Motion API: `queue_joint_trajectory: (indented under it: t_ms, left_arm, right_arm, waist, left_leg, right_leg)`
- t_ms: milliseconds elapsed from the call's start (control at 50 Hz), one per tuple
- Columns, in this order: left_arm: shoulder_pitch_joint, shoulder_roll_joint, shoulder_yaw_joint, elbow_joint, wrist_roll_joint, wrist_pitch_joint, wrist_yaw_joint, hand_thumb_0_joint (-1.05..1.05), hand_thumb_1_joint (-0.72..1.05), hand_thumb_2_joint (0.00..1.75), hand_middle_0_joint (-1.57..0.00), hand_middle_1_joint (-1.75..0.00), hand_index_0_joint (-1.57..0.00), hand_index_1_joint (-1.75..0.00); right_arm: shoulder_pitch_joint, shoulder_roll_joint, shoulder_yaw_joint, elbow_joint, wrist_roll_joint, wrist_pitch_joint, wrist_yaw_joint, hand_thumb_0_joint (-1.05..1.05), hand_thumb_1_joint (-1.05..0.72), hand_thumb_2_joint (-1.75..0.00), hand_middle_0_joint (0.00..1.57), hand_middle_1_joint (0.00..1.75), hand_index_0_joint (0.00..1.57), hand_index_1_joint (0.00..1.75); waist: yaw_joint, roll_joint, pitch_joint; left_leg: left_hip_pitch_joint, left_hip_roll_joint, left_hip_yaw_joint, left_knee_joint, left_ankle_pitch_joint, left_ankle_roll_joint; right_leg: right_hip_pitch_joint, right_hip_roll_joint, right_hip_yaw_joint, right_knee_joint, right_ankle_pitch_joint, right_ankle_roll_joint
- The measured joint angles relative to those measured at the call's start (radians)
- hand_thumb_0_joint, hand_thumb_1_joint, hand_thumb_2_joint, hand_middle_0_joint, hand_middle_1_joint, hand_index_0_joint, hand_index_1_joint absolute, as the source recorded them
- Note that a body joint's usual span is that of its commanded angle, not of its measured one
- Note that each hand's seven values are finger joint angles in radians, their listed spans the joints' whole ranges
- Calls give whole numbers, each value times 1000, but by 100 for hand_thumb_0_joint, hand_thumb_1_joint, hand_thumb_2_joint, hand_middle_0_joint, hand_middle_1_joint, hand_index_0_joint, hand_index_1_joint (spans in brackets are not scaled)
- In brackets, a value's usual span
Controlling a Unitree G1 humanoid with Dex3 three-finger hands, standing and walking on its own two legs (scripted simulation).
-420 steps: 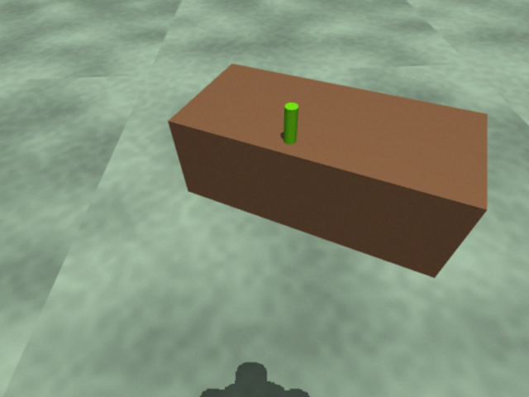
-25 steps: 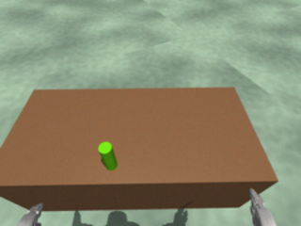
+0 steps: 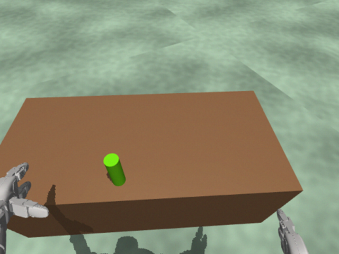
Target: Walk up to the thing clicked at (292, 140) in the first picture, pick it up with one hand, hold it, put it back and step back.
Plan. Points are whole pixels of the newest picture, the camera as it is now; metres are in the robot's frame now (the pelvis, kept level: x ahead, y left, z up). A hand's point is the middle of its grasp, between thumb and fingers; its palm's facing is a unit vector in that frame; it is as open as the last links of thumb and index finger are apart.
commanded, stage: go down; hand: left
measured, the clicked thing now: (115, 170) +0.45 +0.20 -0.21
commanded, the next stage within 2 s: approach in 1.18 s
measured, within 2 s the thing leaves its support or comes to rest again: neither
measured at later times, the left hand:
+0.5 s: hand (22, 167) +0.34 +0.36 +0.02, palm faces +0.19 -0.97 -0.13, open 17.4 cm
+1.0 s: hand (19, 150) +0.38 +0.38 +0.04, palm faces +0.20 -0.98 -0.08, open 17.6 cm
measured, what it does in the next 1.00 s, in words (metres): stands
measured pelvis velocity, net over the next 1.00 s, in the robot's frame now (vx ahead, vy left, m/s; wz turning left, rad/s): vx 0.01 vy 0.01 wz -0.01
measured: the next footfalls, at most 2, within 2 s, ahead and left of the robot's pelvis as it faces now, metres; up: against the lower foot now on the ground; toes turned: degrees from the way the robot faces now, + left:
none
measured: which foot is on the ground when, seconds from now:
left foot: down 0.00-1.00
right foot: down 0.00-1.00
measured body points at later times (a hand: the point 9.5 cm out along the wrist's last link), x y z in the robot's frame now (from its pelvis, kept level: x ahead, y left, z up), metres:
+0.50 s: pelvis +0.01 +0.00 +0.00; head +0.07 +0.03 +0.44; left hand +0.33 +0.41 +0.04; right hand +0.16 -0.26 -0.06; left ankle +0.02 +0.12 -0.71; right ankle -0.01 -0.13 -0.71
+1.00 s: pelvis +0.01 +0.01 -0.01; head +0.09 +0.04 +0.43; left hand +0.37 +0.43 +0.05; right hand +0.16 -0.26 -0.06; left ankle +0.02 +0.12 -0.71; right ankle -0.01 -0.13 -0.71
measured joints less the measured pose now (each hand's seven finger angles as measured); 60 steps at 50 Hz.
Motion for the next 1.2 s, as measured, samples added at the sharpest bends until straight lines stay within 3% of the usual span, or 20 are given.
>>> queue_joint_trajectory:
  t_ms: [160,440,620,820,1200]
  left_arm:
    - [-75,44,66,139,-4,-110,-62,-1,-54,5,-6,-6,-6,-5]
    - [-179,100,125,215,-1,-230,-123,-1,-50,6,-5,-4,-4,-4]
    - [-245,149,148,305,-25,-255,-164,-1,-54,5,-5,-4,-4,-4]
    - [-280,164,193,302,-20,-277,-171,-1,-58,5,-5,-5,-5,-5]
    - [-336,209,215,328,-31,-285,-199,-2,-60,6,-5,-5,-4,-6]
  right_arm:
    - [8,-26,-30,-28,1,-4,-1,-1,52,-5,5,5,5,5]
    - [-34,-4,3,9,-23,-3,4,-1,53,-6,5,5,5,5]
    - [-31,-10,19,-10,-23,10,8,-1,53,-6,5,5,5,5]
    - [-24,-17,13,-23,-26,18,4,-1,52,-6,6,5,5,5]
    - [-24,-12,21,-56,-32,12,5,-1,52,-6,6,5,5,5]
  waist:
    - [2,-11,4]
    - [-3,-30,3]
    - [-22,-13,-10]
    - [-33,-27,-23]
    - [-42,-18,-35]
  left_leg:
    - [-11,2,13,-5,-1,4]
    - [-53,3,-8,13,-7,2]
    - [-101,5,-1,39,-17,7]
    - [-138,11,-4,70,-34,7]
    - [-181,12,-11,110,-54,11]
  right_leg:
    - [-18,1,13,-3,3,4]
    - [-44,4,-6,-1,-1,2]
    - [-93,5,2,20,-6,6]
    - [-125,10,1,41,-17,7]
    - [-161,11,-3,69,-31,12]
